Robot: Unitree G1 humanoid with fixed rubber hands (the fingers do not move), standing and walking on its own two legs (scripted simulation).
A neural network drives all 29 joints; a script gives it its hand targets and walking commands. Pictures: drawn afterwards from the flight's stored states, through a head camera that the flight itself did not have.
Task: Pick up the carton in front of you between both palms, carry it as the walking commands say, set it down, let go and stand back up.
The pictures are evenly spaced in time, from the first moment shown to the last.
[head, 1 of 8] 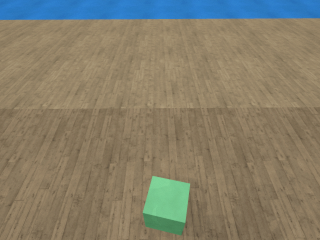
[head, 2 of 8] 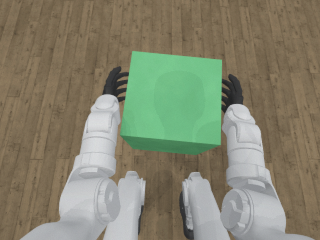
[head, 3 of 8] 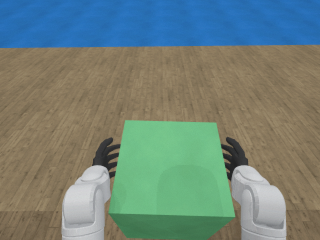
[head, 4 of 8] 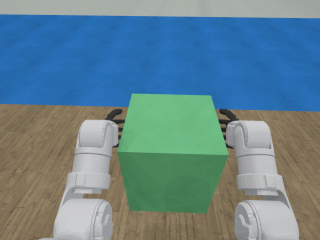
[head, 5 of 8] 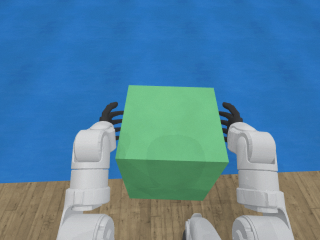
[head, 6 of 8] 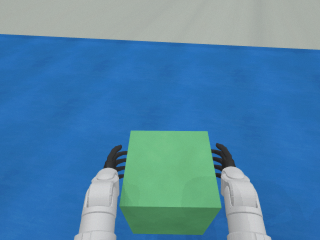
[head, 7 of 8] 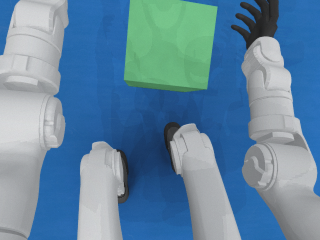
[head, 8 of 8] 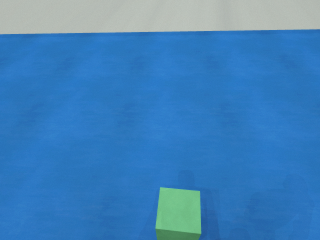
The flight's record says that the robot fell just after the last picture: no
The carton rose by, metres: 0.68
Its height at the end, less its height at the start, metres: -0.29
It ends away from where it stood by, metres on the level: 5.02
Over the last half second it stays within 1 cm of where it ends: yes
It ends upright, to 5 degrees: yes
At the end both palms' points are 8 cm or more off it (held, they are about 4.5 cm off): yes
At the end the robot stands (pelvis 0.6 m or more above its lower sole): yes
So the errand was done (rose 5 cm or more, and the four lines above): yes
